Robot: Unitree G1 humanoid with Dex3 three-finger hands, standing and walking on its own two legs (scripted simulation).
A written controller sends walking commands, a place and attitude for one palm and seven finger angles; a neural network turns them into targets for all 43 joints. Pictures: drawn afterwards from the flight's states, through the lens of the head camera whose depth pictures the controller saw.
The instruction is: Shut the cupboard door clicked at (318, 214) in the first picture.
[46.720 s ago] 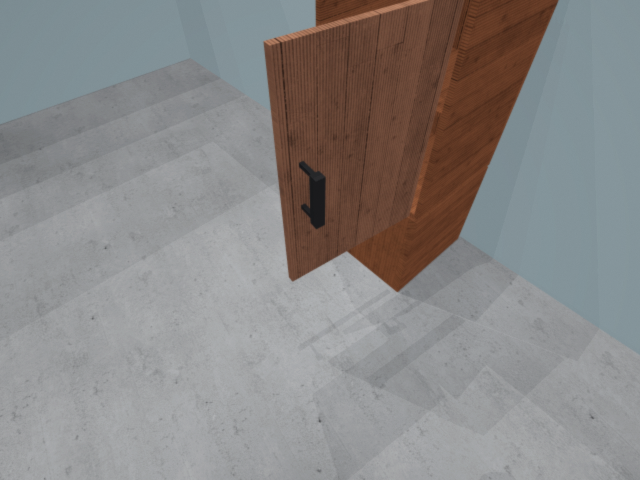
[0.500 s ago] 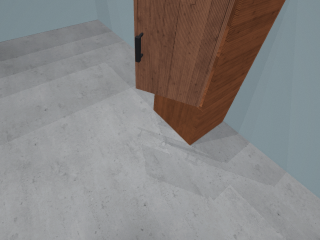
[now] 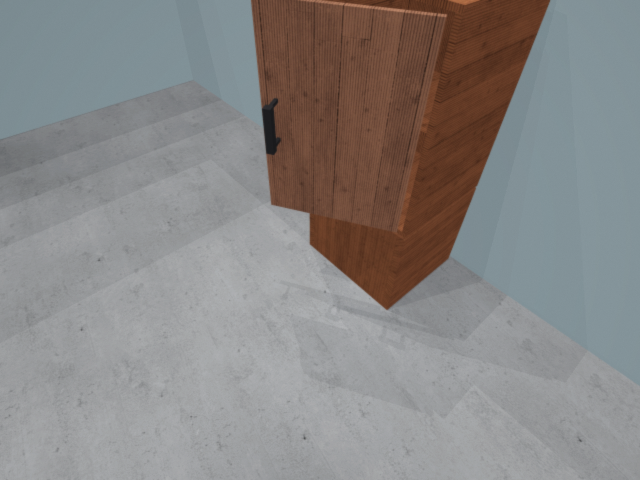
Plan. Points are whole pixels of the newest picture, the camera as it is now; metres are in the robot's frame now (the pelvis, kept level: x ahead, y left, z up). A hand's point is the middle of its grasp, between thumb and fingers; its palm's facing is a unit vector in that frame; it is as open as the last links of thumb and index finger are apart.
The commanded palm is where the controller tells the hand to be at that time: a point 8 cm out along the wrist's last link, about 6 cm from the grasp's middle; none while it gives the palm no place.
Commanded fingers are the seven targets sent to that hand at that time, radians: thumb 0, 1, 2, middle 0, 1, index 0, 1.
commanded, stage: let the arm hang, fingers relaxed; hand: left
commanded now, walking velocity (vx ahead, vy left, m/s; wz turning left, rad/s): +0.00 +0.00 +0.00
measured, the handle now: (273, 126) +0.94 +0.16 -0.05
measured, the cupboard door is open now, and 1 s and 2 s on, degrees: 31 31 31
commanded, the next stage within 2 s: look to check the result in 0.16 s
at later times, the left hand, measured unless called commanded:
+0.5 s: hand out of the picture +0.05 +0.23 -0.17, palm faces -0.01 -0.95 -0.31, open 7.4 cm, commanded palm none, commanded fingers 0.00 0.90 0.90 -0.20 -0.30 -0.20 -0.30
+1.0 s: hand out of the picture +0.08 +0.21 -0.17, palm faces +0.04 -0.95 -0.30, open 7.4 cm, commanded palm none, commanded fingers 0.00 0.90 0.90 -0.20 -0.30 -0.20 -0.30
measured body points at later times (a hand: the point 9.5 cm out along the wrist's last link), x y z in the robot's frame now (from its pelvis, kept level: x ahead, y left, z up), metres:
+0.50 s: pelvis +0.02 +0.00 +0.00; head +0.03 +0.00 +0.45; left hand +0.05 +0.28 -0.14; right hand +0.08 -0.29 -0.14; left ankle +0.04 +0.09 -0.75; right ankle -0.04 -0.11 -0.75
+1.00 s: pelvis +0.03 -0.01 +0.00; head +0.04 -0.02 +0.44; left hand +0.08 +0.26 -0.15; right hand +0.08 -0.28 -0.15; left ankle +0.04 +0.09 -0.75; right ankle -0.04 -0.11 -0.75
